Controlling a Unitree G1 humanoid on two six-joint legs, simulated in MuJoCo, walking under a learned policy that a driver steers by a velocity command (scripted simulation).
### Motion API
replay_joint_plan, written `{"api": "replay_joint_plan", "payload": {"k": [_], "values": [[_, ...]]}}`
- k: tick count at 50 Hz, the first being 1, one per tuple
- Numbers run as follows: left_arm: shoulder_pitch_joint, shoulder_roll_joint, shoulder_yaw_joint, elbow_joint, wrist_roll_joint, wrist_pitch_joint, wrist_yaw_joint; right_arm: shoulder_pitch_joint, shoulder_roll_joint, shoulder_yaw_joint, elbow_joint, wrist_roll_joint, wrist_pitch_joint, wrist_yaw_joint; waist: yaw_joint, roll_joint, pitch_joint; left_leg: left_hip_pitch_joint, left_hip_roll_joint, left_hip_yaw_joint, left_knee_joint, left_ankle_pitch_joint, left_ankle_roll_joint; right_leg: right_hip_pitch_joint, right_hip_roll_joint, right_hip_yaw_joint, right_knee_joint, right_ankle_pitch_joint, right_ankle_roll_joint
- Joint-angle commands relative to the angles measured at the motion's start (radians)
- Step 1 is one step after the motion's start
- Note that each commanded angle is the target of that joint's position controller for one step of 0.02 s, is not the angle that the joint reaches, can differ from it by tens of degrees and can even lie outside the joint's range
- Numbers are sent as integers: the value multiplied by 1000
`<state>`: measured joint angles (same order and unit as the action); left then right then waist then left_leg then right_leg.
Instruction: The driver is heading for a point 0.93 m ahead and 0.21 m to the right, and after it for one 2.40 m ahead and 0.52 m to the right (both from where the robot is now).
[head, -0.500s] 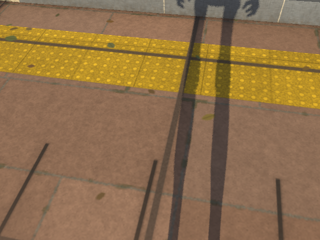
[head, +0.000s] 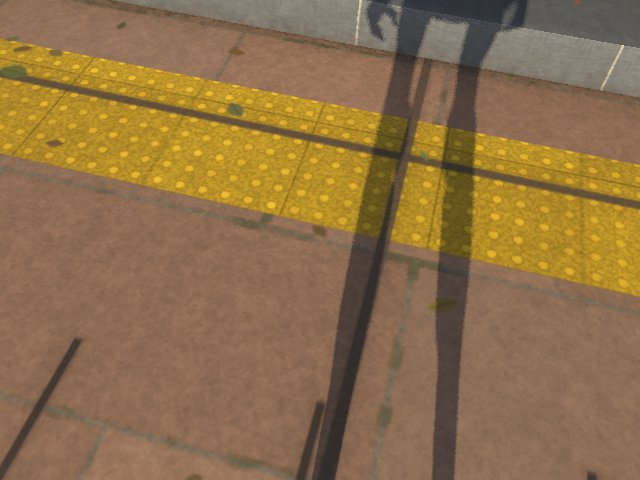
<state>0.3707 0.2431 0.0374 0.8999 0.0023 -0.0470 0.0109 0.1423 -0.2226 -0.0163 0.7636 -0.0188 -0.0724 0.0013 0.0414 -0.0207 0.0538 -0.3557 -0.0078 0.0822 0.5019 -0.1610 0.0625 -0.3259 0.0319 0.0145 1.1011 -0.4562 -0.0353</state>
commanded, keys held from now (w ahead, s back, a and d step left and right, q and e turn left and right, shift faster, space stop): e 0.56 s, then no key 0.18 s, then w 0.26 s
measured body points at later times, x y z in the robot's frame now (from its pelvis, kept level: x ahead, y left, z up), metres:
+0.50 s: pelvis +0.07 -0.03 +0.00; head +0.09 -0.06 +0.45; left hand +0.25 +0.20 -0.10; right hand +0.09 -0.31 -0.14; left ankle +0.07 +0.09 -0.67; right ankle +0.08 -0.11 -0.73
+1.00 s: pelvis +0.11 -0.01 +0.01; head +0.11 +0.01 +0.46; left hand +0.30 +0.18 -0.12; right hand +0.02 -0.27 -0.11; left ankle +0.10 +0.08 -0.73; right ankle +0.08 -0.13 -0.68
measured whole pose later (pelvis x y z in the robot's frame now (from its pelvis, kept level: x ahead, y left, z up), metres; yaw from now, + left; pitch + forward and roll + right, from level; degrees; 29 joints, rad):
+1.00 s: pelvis +0.11 -0.01 +0.01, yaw -22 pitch +0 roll -1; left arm 0.24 0.26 0.05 0.81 0.04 0.00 -0.03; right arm 0.39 -0.22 -0.04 0.88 -0.02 -0.03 -0.01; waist -0.02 -0.04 -0.02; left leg -0.09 -0.02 0.00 0.32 -0.24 0.05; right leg -0.46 0.07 0.05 0.88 -0.28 -0.05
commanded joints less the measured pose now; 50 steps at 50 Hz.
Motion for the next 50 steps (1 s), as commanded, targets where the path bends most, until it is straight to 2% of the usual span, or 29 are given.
{"api": "replay_joint_plan", "payload": {"k": [1,3,5,8,10,16,18,19,20,21,22,23,24,25,26,27,29,33,37,39,41,42,43,44,45,46,47,49,50], "values": [[85,64,21,-25,24,29,-6,103,-78,-19,-4,7,-6,-14,-13,118,-93,193,281,-179,-206,715,131,-122,-56,29,35,66,15],[94,57,28,-28,22,48,-14,101,-106,-27,-1,5,-13,-18,12,110,-118,160,275,-117,-222,750,144,-99,-38,14,40,114,26],[57,53,31,-44,22,59,-15,95,-115,-31,3,2,-11,-24,18,108,-112,148,274,-67,-234,689,150,-128,-46,6,5,157,33],[-34,40,27,-82,28,72,-21,104,-112,-32,16,2,4,-34,0,131,-84,146,259,-4,-239,552,139,-151,-74,-17,-132,230,37],[-86,32,21,-106,28,78,-28,120,-123,-37,24,1,14,-36,-19,137,-81,147,268,17,-230,495,142,-124,-78,-38,-219,248,32],[-156,54,27,-168,26,85,-36,149,-173,-64,37,-7,55,-33,-59,138,-73,203,335,-3,-133,334,138,-72,-58,-86,-386,107,-5],[-136,49,28,-179,23,73,-34,140,-186,-72,41,-2,68,-37,-42,111,-74,193,327,14,-44,251,99,7,-42,-99,-536,148,-28],[-109,70,34,-175,26,60,-30,172,-181,-75,53,-8,74,-36,-31,43,-91,163,292,42,50,145,45,87,-46,-52,-649,256,-44],[-64,175,59,-175,38,46,-17,205,-134,-65,34,-14,80,-31,-35,-185,-121,36,192,122,307,-92,-24,195,-232,213,-755,493,-90],[-15,284,91,-178,18,51,-11,140,-84,-48,-32,4,92,-38,4,-333,-106,-212,-15,85,490,-533,-78,249,-438,526,-787,816,-284],[50,246,89,-155,3,59,-6,97,-122,-53,-27,-9,108,-40,33,-143,-132,-233,18,-51,622,-515,-86,267,-415,463,-773,802,-329],[-1,208,77,-158,2,66,1,82,-113,-55,-28,2,111,-36,4,-105,-92,-247,28,-81,651,-436,-88,221,-356,382,-772,739,-309],[-82,176,67,-173,7,76,5,76,-111,-55,-22,10,104,-34,-30,-67,-57,-242,46,-104,612,-344,-87,177,-287,316,-790,650,-259],[-142,155,61,-191,0,80,8,75,-128,-60,-22,-2,101,-32,-49,-79,-54,-236,50,-108,579,-287,-88,171,-242,283,-794,619,-225],[-170,136,56,-204,0,80,6,98,-136,-63,-11,-13,102,-29,-58,-85,-80,-208,36,-97,589,-253,-92,171,-213,253,-785,669,-214],[-160,139,56,-205,-1,77,2,110,-133,-64,-9,-14,106,-26,-59,-69,-109,-191,26,-97,593,-241,-96,178,-207,248,-777,699,-213],[-138,157,61,-200,1,68,-3,117,-118,-60,-11,-4,113,-25,-55,-46,-131,-183,23,-102,552,-232,-104,196,-205,252,-778,674,-214],[-110,154,58,-190,15,68,-1,86,-108,-53,-19,0,122,-30,-24,-93,-113,-143,26,-101,420,-236,-102,177,-206,281,-805,499,-215],[-124,161,54,-182,26,74,-5,75,-104,-47,-22,8,118,-33,-11,-105,-96,-31,6,-90,281,-258,-78,118,-202,305,-800,411,-206],[-111,167,54,-168,26,79,-8,97,-107,-44,-19,2,106,-28,-9,-107,-111,46,-13,-64,201,-286,-59,88,-193,344,-829,107,-206],[-138,160,51,-159,17,89,-8,166,-82,-36,4,-4,91,-22,-61,-85,-68,212,-36,-25,3,-224,-21,-39,-163,359,-831,-148,-177],[-148,131,42,-158,11,89,-3,204,-76,-33,20,-8,80,-23,-89,-43,-31,314,-26,-49,-112,-211,7,-143,-125,347,-798,-221,-138],[-175,73,26,-179,9,79,-1,266,-124,-37,29,-20,64,-30,-114,106,-11,381,143,-277,-260,-407,46,-261,-45,268,-611,-214,-83],[-225,48,19,-211,-4,63,-2,306,-248,-65,39,-16,56,-28,-135,283,19,362,359,-644,-442,-685,129,-395,121,54,-379,-86,-43],[-272,124,38,-217,32,49,-3,284,-244,-74,60,-25,53,-26,-117,162,125,238,390,-681,-461,-673,166,-399,57,126,-275,15,-42],[-218,129,44,-194,28,39,-17,220,-201,-63,53,-11,44,-24,-56,136,126,228,339,-608,-447,-607,152,-374,33,136,-235,92,-36],[-170,135,46,-163,29,33,-28,175,-175,-59,47,0,34,-19,-27,133,103,255,287,-518,-442,-509,123,-359,19,115,-212,143,-22],[-152,126,47,-134,47,29,-46,176,-141,-53,55,10,16,-15,-30,143,47,299,223,-387,-432,-344,107,-340,-7,42,-159,209,1],[-176,107,43,-137,45,29,-51,207,-129,-51,71,10,9,-11,-43,136,34,321,212,-356,-428,-289,110,-351,-20,21,-152,231,10]]}}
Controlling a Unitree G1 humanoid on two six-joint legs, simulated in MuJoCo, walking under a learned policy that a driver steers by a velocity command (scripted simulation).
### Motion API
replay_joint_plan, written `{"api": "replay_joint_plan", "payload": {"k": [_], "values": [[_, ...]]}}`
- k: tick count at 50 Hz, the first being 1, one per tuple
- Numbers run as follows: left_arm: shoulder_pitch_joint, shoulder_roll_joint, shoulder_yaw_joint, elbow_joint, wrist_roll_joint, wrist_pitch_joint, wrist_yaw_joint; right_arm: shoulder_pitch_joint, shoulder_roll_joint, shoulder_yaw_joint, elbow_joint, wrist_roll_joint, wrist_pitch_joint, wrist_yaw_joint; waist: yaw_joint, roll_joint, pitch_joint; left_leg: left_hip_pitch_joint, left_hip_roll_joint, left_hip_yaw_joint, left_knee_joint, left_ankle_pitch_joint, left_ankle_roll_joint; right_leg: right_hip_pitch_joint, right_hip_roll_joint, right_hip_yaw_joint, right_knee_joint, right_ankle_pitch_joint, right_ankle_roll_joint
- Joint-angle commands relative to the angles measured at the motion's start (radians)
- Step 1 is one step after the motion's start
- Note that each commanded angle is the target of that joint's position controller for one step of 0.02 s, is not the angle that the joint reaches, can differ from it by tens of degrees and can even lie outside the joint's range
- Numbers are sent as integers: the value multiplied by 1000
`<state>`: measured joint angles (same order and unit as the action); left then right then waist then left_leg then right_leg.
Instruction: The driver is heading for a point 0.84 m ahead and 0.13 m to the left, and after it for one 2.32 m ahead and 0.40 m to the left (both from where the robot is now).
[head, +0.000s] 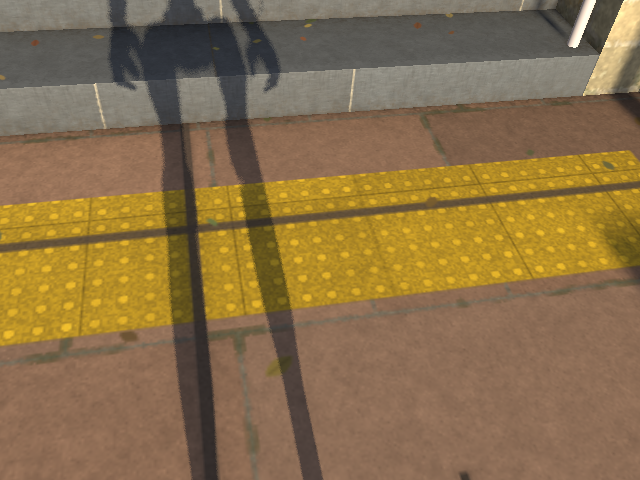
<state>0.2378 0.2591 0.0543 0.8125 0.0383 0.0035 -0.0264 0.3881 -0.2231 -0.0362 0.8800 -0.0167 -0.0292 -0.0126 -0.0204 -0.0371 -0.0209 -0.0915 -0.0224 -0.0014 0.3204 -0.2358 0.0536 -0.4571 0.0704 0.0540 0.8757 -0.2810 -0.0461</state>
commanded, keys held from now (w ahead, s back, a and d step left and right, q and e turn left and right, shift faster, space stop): w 0.28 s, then w+q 0.72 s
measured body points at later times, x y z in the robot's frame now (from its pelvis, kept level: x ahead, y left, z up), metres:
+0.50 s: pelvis +0.21 -0.07 +0.00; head +0.23 -0.08 +0.45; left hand +0.28 +0.19 -0.13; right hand +0.24 -0.32 -0.15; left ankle +0.17 +0.08 -0.67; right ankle +0.21 -0.14 -0.75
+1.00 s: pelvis +0.47 +0.00 -0.02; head +0.50 +0.02 +0.43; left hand +0.47 +0.27 -0.15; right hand +0.63 -0.24 -0.15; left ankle +0.49 +0.04 -0.75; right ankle +0.46 -0.16 -0.65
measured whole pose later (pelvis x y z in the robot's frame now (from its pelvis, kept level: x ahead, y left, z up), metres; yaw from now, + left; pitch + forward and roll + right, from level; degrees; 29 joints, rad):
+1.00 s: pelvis +0.47 +0.00 -0.02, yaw +20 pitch +0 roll +0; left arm 0.22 0.23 0.04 0.85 0.03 -0.07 0.00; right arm 0.24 -0.27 -0.08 0.90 -0.01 -0.02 0.01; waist 0.00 -0.01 0.07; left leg -0.26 -0.15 0.05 0.45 -0.19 0.16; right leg -0.45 -0.09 0.01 1.22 -0.33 0.00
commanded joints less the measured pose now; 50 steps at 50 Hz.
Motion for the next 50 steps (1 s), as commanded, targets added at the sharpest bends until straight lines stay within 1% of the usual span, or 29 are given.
{"api": "replay_joint_plan", "payload": {"k": [1,6,10,12,13,14,15,16,17,18,19,20,22,24,27,31,35,36,38,40,41,42,43,44,45,46,47,49,50], "values": [[-73,73,20,-58,5,-22,-17,-6,-124,-32,-29,7,-40,6,6,150,110,79,222,-251,-246,-171,125,-244,-74,-35,66,77,30],[-220,42,4,-91,-2,-26,-20,96,-129,-38,25,1,-49,8,-56,154,128,119,221,-185,-233,-17,144,-252,-110,-93,-105,124,64],[-280,40,-2,-112,-8,-34,-20,122,-146,-41,52,-5,-55,8,-66,166,143,89,237,-147,-180,148,143,-140,-101,-122,-248,101,37],[-258,52,0,-113,-9,-39,-15,109,-161,-45,58,-4,-54,8,-43,170,134,66,258,-143,-140,249,134,-42,-86,-139,-289,69,6],[-215,58,4,-103,-9,-42,-10,93,-168,-46,60,-3,-52,9,-16,168,123,45,265,-136,-102,320,124,40,-70,-145,-318,61,-11],[-124,64,11,-73,-9,-48,-2,69,-174,-47,61,2,-50,9,37,147,92,14,248,-106,-8,453,106,175,-43,-156,-375,84,-29],[26,96,27,-19,1,-61,11,73,-153,-40,67,6,-49,12,96,80,8,-60,189,-56,193,529,82,398,-37,-133,-416,90,-51],[219,175,48,9,23,-74,27,50,-114,-24,33,11,-50,15,180,-43,-137,-232,128,-5,495,301,54,645,-260,116,-478,-118,-101],[279,278,67,23,22,-73,29,118,-13,-5,4,28,-49,14,145,-279,-213,-514,-35,44,790,-286,25,777,-521,571,-644,-305,-178],[202,213,53,15,-1,-66,29,66,-128,-35,22,6,-39,7,124,-106,-114,-557,14,-75,890,-249,50,634,-497,580,-674,-346,-170],[93,146,32,-2,-6,-67,25,24,-124,-39,15,8,-40,18,76,-49,-6,-550,61,-91,879,-143,60,513,-449,416,-680,-278,-145],[39,95,19,-5,-9,-75,21,12,-95,-33,23,11,-40,25,51,-32,42,-514,88,-81,840,-77,56,423,-398,289,-709,-131,-119],[19,49,3,7,-13,-91,28,26,-74,-34,44,-9,-19,36,17,-62,66,-465,111,-64,798,-28,36,357,-324,116,-735,46,-76],[60,49,2,31,-17,-108,31,7,-60,-36,39,-11,-3,47,7,-47,67,-483,104,-50,804,8,26,363,-313,31,-736,212,-73],[112,50,2,60,-23,-117,36,-93,-46,-35,6,-12,9,58,9,-33,92,-595,113,-33,784,92,12,397,-310,-63,-747,337,-74],[146,35,-5,91,-20,-118,40,-246,-29,-22,-51,-11,6,70,22,-26,130,-618,99,23,589,224,1,395,-279,-181,-745,471,-65],[203,61,-3,129,-21,-115,54,-378,-18,-4,-106,-14,4,81,48,-22,151,-549,74,116,375,259,30,458,-300,-249,-729,612,-54],[212,69,-2,138,-21,-111,58,-386,-24,-4,-113,-14,4,81,45,-22,146,-529,60,133,343,240,45,494,-307,-265,-703,691,-51],[210,96,3,146,-19,-102,67,-350,-45,-11,-109,-17,7,74,19,-44,103,-450,5,170,318,158,85,563,-318,-296,-593,980,-40],[190,129,13,144,-12,-84,75,-229,-76,-26,-79,-19,9,64,-40,-73,26,-317,-54,184,313,43,136,592,-333,-311,-380,1176,-44],[182,142,17,137,-10,-75,72,-131,-105,-42,-51,-21,4,58,-80,-70,-33,-194,-77,164,273,4,165,556,-338,-305,-210,1119,-52],[161,149,20,122,-12,-70,64,9,-149,-65,-9,-31,-3,46,-152,-17,-99,16,-59,95,179,-6,206,420,-314,-316,48,905,-35],[191,53,2,78,-19,-74,50,43,-251,-95,-8,-36,0,30,-112,164,-179,278,213,-286,164,-73,301,88,-203,-310,401,162,2],[142,68,8,8,-28,-84,35,15,-300,-104,-31,-9,10,33,-82,219,-244,402,368,-784,-5,-71,433,-206,-13,-116,635,-273,30],[24,97,11,-16,-20,-98,30,-14,-267,-98,-23,7,16,25,-91,81,-112,320,343,-646,-58,-58,384,-314,-96,-8,603,-157,19],[16,92,6,-23,-29,-111,26,-63,-220,-86,-22,12,13,19,-51,37,-13,178,319,-530,-81,22,341,-288,-136,-16,509,-64,17],[34,87,7,-6,-25,-112,29,-108,-180,-76,-26,8,6,17,1,-21,43,65,264,-437,-93,145,291,-225,-168,-18,417,-31,22],[75,71,3,2,8,-73,26,-144,-145,-61,-33,18,-14,11,53,-1,38,-49,183,-312,-103,303,254,-108,-192,-15,322,-22,55],[72,66,3,-3,14,-56,22,-130,-149,-60,-30,21,-26,13,58,9,30,-66,163,-289,-102,363,253,-95,-191,-24,294,-24,69]]}}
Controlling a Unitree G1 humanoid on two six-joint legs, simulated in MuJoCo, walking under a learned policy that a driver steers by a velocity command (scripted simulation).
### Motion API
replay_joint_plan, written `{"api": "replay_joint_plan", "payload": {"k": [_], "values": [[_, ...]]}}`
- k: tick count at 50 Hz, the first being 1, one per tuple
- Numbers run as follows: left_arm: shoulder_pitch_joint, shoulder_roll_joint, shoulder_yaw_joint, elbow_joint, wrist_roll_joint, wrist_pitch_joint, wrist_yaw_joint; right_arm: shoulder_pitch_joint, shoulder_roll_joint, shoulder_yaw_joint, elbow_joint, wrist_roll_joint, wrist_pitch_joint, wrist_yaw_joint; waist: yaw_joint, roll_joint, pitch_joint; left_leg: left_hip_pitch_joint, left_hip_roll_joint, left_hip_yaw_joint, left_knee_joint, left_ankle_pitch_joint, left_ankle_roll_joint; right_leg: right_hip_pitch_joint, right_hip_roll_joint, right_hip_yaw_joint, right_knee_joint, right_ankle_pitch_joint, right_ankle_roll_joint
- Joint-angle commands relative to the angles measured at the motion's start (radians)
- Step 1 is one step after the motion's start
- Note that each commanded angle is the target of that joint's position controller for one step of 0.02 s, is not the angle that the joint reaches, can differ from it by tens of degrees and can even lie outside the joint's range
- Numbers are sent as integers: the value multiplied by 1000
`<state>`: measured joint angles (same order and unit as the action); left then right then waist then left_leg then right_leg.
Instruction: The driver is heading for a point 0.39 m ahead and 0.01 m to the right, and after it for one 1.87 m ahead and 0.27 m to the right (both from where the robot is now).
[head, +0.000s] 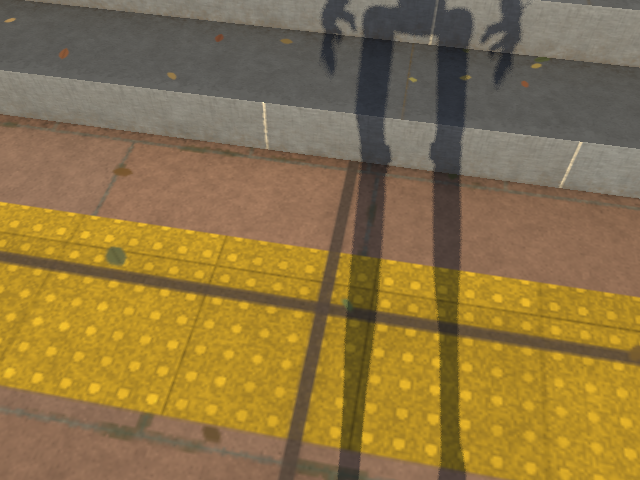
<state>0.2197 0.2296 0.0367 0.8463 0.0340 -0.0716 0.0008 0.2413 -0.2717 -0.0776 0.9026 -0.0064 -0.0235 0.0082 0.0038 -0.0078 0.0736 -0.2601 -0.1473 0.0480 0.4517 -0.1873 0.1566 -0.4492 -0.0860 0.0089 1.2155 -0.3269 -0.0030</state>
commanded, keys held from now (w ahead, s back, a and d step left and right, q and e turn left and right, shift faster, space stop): w+q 0.12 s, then w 0.14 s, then w+e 0.74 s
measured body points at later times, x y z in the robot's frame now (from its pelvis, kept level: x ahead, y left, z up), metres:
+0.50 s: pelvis +0.30 -0.05 +0.00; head +0.33 -0.06 +0.45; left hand +0.39 +0.23 -0.12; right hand +0.36 -0.32 -0.14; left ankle +0.14 +0.04 -0.64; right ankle +0.37 -0.11 -0.73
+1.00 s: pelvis +0.57 -0.01 +0.00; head +0.60 +0.00 +0.45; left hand +0.62 +0.28 -0.14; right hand +0.73 -0.28 -0.08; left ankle +0.66 +0.08 -0.73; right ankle +0.41 -0.10 -0.67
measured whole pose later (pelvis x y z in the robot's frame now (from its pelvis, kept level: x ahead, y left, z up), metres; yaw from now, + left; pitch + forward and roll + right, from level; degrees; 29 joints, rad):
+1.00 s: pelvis +0.57 -0.01 +0.00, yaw -11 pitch +1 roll +0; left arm 0.40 0.30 0.08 0.86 0.01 -0.04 0.00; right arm 0.07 -0.26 -0.01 0.71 -0.04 -0.07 -0.01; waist 0.07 -0.02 0.03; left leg -0.39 -0.02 0.02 0.54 -0.17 0.04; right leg -0.25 0.10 0.11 1.00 -0.44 -0.08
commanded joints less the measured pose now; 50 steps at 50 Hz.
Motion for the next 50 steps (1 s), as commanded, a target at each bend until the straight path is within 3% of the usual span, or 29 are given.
{"api": "replay_joint_plan", "payload": {"k": [1,3,6,13,15,16,18,19,20,21,22,23,24,26,28,30,33,36,40,42,44,45,46,47,48,49,50], "values": [[78,89,19,-45,19,31,-8,34,-114,-21,-48,12,-39,-6,35,-12,-63,86,270,-315,-236,343,146,-107,-35,10,-81,37,39],[4,87,18,-77,16,41,-13,75,-138,-26,-44,9,-42,-5,16,13,-47,76,246,-303,-250,333,128,-150,-35,-6,-164,109,57],[-132,98,18,-125,11,44,-14,150,-138,-26,-37,7,-38,-4,-37,47,-24,132,235,-327,-252,318,95,-235,-25,-9,-301,220,68],[-313,85,-3,-187,0,24,-33,263,-117,-9,-7,-7,-43,-20,-114,77,-12,311,265,-316,-211,465,59,-229,30,-43,-575,340,15],[-295,102,-1,-189,-5,17,-34,244,-137,-10,-6,-13,-48,-26,-91,90,-6,344,298,-304,-201,530,41,-163,44,-48,-642,306,-26],[-243,116,5,-176,-7,14,-32,218,-147,-10,-8,-16,-52,-29,-58,96,-13,342,305,-282,-175,620,21,-83,61,-53,-674,268,-51],[-38,158,27,-109,-13,7,-15,190,-167,-13,-4,-25,-56,-28,33,93,-107,359,284,-227,38,886,-9,146,130,-78,-709,184,-98],[121,177,38,-62,-7,0,-3,180,-162,-10,-5,-25,-57,-25,110,62,-188,285,246,-181,244,818,-24,343,104,-52,-748,202,-129],[261,256,57,-43,14,-4,8,219,-97,8,-36,-10,-61,-20,130,-70,-315,67,170,-125,563,488,-51,595,-118,258,-753,86,-204],[251,312,76,-21,10,7,-4,329,-52,13,-29,4,-62,-10,52,-299,-360,-234,-5,-80,838,-306,-91,739,-301,736,-896,122,-340],[150,224,58,-36,-26,16,-20,245,-113,10,-36,-33,-62,-14,26,-121,-231,-333,79,-152,877,-256,-71,637,-248,746,-946,-7,-312],[66,173,49,-53,-32,17,-25,148,-118,9,-57,-31,-67,-8,15,-38,-114,-348,128,-142,839,-155,-76,499,-216,574,-954,25,-294],[42,145,41,-53,-23,15,-27,90,-106,15,-76,-32,-71,-3,8,1,-73,-334,159,-129,785,-110,-82,421,-164,481,-970,139,-274],[67,124,31,-20,-28,6,-20,83,-84,23,-94,-45,-54,6,-27,-36,-61,-282,192,-118,700,-93,-111,339,-93,368,-988,320,-247],[108,144,39,-1,-36,-4,-17,75,-69,30,-106,-46,-38,9,-33,-54,-76,-273,197,-98,647,-103,-142,319,-71,326,-1000,411,-258],[136,167,46,7,-37,-3,-12,19,-61,36,-128,-46,-28,11,-25,-50,-60,-307,206,-77,577,-80,-171,287,-55,304,-1027,385,-267],[190,167,50,17,-38,4,-9,-136,-55,44,-184,-41,-24,12,15,-51,-18,-363,215,-58,417,39,-204,276,-28,297,-1054,357,-248],[243,173,57,24,-36,8,-7,-237,-45,54,-218,-33,-28,17,56,-58,-29,-356,196,-56,285,143,-211,320,-11,295,-1020,404,-217],[286,181,62,21,-22,16,1,-331,-50,60,-261,-22,-39,16,87,-66,-39,-336,162,-61,181,142,-200,396,-27,336,-940,519,-207],[259,194,68,6,-18,18,9,-308,-69,56,-266,-19,-47,13,62,-76,-46,-255,150,-80,115,101,-182,398,-40,372,-894,539,-185],[198,213,74,-15,-17,17,9,-176,-102,43,-230,-16,-58,2,-6,-78,-86,-40,117,-74,39,36,-153,341,-22,385,-795,604,-150],[183,208,73,-20,-25,10,1,-58,-133,29,-198,-23,-70,-11,-65,-27,-148,138,139,-93,-23,48,-125,292,35,346,-642,602,-125],[183,152,58,-49,-39,1,-7,94,-209,10,-189,-44,-79,-30,-121,84,-287,358,344,-287,-55,-135,-72,188,95,263,-389,412,-99],[282,69,40,-77,-65,4,-5,115,-286,-8,-196,-57,-62,-37,-70,287,-371,559,587,-696,-152,-245,24,-101,241,127,-145,-209,-72],[295,151,49,-57,-29,21,4,79,-231,-8,-192,-40,-47,-32,-38,210,-308,470,594,-807,-172,-354,56,-202,159,102,-26,-211,-80],[231,164,54,-47,-14,29,-2,20,-135,13,-207,-32,-45,-27,-31,85,-180,343,541,-658,-189,-339,36,-207,113,103,-5,-113,-79],[174,145,50,-55,-12,31,-14,-18,-92,24,-203,-29,-50,-24,-21,48,-102,241,485,-506,-219,-211,15,-185,83,92,-41,-46,-68]]}}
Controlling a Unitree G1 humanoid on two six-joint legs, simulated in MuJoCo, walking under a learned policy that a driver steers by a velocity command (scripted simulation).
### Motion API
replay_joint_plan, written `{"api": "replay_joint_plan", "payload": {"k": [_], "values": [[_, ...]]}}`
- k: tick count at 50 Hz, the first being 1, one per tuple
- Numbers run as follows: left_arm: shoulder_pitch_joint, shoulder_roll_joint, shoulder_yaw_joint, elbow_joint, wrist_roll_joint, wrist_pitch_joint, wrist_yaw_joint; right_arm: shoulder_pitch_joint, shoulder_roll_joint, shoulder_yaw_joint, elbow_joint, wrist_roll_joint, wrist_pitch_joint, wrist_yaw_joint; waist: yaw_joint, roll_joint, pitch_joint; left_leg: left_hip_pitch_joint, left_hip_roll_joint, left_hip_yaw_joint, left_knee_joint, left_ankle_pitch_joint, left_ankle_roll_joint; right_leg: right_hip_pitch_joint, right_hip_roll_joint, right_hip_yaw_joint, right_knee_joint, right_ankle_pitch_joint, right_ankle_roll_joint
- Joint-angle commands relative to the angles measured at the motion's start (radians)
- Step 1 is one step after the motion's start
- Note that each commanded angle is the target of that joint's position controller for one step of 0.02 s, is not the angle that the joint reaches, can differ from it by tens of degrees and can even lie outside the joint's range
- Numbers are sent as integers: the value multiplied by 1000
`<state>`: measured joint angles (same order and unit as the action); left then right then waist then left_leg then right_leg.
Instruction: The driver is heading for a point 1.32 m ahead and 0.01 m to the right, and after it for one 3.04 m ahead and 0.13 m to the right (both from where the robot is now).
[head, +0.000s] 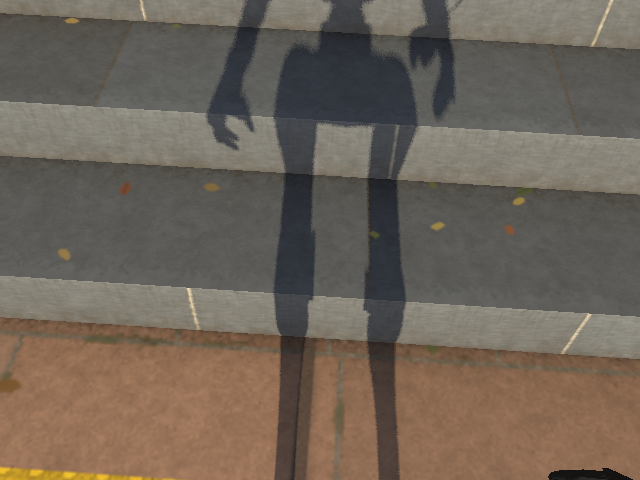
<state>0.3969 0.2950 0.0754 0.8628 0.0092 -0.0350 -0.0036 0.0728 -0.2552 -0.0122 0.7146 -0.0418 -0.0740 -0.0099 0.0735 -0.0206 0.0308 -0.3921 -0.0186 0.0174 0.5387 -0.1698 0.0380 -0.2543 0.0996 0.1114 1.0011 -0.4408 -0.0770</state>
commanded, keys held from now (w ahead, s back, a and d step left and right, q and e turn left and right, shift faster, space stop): w+e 0.12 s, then w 0.36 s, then w+q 0.52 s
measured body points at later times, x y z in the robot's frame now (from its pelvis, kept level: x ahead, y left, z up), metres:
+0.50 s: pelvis +0.25 -0.05 +0.00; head +0.28 -0.07 +0.45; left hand +0.48 +0.14 -0.10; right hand +0.16 -0.29 -0.15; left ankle +0.10 +0.09 -0.67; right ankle +0.30 -0.14 -0.73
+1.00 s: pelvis +0.49 -0.06 -0.01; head +0.52 -0.05 +0.44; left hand +0.51 +0.20 -0.16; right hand +0.64 -0.30 -0.13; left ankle +0.55 +0.00 -0.73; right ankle +0.33 -0.15 -0.66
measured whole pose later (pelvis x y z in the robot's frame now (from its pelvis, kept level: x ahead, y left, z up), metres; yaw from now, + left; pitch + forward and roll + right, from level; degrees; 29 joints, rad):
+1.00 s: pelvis +0.49 -0.06 -0.01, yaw +3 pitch +1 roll +0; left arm 0.32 0.23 0.03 0.94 0.02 -0.07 0.02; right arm 0.13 -0.23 -0.05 0.86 -0.04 -0.05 0.01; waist 0.01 -0.02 0.03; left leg -0.41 -0.08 0.09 0.63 -0.24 0.13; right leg -0.20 -0.05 -0.14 1.03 -0.44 -0.01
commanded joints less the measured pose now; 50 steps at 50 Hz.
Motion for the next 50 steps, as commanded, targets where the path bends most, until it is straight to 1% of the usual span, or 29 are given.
{"api": "replay_joint_plan", "payload": {"k": [1,3,6,10,13,17,19,20,21,22,23,24,25,26,27,28,29,31,35,38,40,41,43,45,46,47,48,49,50], "values": [[-30,71,12,-75,20,0,-19,145,-97,-37,-8,5,-6,-6,-82,101,-33,323,314,-368,-328,-118,108,-358,-127,-21,144,99,15],[-37,61,10,-79,30,22,-35,173,-98,-38,19,14,-24,-4,-67,141,-27,286,272,-240,-345,58,93,-332,-140,-39,134,131,29],[-110,46,5,-111,28,35,-50,211,-110,-47,44,28,-44,4,-61,119,-32,312,279,-140,-369,201,108,-397,-155,-49,128,200,41],[-235,27,-9,-148,29,30,-61,274,-102,-46,90,20,-45,14,-83,106,4,322,255,-44,-404,251,122,-449,-146,-45,-25,314,53],[-334,8,-28,-168,29,18,-69,295,-112,-48,118,24,-45,20,-101,112,29,304,230,33,-413,276,107,-370,-136,-100,-238,403,50],[-433,14,-41,-197,32,6,-67,377,-142,-54,176,26,-29,14,-125,114,47,382,268,47,-376,361,103,-296,-126,-172,-400,337,12],[-405,29,-39,-188,38,-2,-55,391,-156,-56,202,26,-17,10,-101,127,28,437,281,57,-281,587,97,-221,-94,-197,-451,257,-24],[-329,38,-34,-160,43,-11,-47,392,-163,-57,213,29,-11,9,-64,128,-20,450,270,76,-165,733,89,-117,-63,-210,-492,240,-46],[-174,57,-23,-102,53,-23,-37,390,-153,-51,218,35,-5,8,3,97,-109,401,234,113,16,747,70,85,-41,-216,-553,282,-71],[-3,119,-3,-56,73,-31,-22,374,-120,-37,189,38,-8,8,70,31,-227,210,198,126,261,466,50,351,-197,-49,-553,232,-112],[63,237,28,-42,67,-26,-7,446,-14,-14,142,56,-12,24,37,-243,-344,-183,20,147,629,-256,5,642,-512,450,-623,228,-247],[40,219,30,-44,19,-17,0,368,-134,-50,156,31,-5,14,46,-114,-316,-261,29,-16,722,-332,20,573,-496,501,-680,304,-240],[-48,169,15,-44,11,-19,1,314,-123,-51,143,39,-8,19,4,-73,-178,-286,73,-46,711,-248,33,451,-453,323,-689,364,-212],[-102,101,-2,-44,15,-26,-3,305,-90,-42,153,46,-12,22,-28,-30,-102,-246,98,-54,649,-192,36,321,-412,219,-726,434,-176],[-137,65,-12,-42,13,-35,-2,310,-77,-43,170,39,-2,22,-57,-29,-58,-199,112,-56,598,-168,32,237,-376,140,-763,462,-138],[-161,39,-20,-35,9,-43,0,336,-65,-41,185,22,14,24,-85,-46,-37,-145,117,-55,572,-151,22,163,-349,75,-798,480,-114],[-155,33,-23,-27,11,-53,2,349,-51,-41,198,15,26,28,-92,-54,-37,-113,108,-51,570,-134,19,132,-342,40,-819,505,-109],[-129,43,-20,-2,7,-70,3,326,-39,-44,196,13,38,38,-104,-49,-23,-143,104,-52,557,-86,11,130,-336,-22,-851,556,-110],[-88,45,-21,28,10,-83,11,180,-30,-44,158,12,39,46,-84,-41,28,-247,119,-44,460,53,-7,156,-325,-130,-887,567,-95],[-76,41,-25,45,8,-86,13,61,-12,-33,121,13,33,52,-63,-44,53,-230,106,2,283,149,-12,168,-303,-211,-882,630,-78],[-64,64,-21,55,3,-88,19,2,-1,-23,98,12,29,54,-52,-42,59,-180,88,44,173,171,-2,185,-307,-250,-863,714,-67],[-33,56,-22,66,11,-86,26,44,13,-19,110,9,38,45,-57,-78,14,-130,72,82,213,125,14,223,-326,-266,-810,768,-73],[-38,66,-22,65,14,-80,33,33,-12,-25,96,3,41,37,-71,-49,10,-86,37,101,179,65,51,247,-339,-295,-709,1017,-57],[-53,102,-14,60,14,-68,39,102,-33,-35,112,-1,39,29,-100,-76,-33,-11,-29,132,130,-33,94,293,-344,-313,-533,1249,-40],[-70,120,-9,51,12,-57,39,189,-44,-44,136,-3,33,27,-134,-87,-74,76,-62,138,77,-52,118,280,-343,-317,-379,1261,-36],[-89,126,-8,42,7,-48,35,315,-69,-60,174,-8,24,21,-198,-51,-133,244,-84,118,-31,6,147,199,-318,-330,-155,1109,-12],[-96,77,-19,13,10,-50,29,404,-178,-94,196,-17,18,11,-227,80,-167,432,90,-118,-80,123,202,-43,-243,-332,173,578,29],[-25,-12,-39,-49,2,-59,19,367,-308,-124,175,-4,25,8,-125,299,-241,623,379,-643,-152,432,402,-401,-46,-227,494,-101,75],[-93,34,-35,-43,36,-61,13,359,-268,-123,175,35,34,13,-161,90,-224,550,361,-628,-221,185,410,-459,-121,-62,491,-26,71]]}}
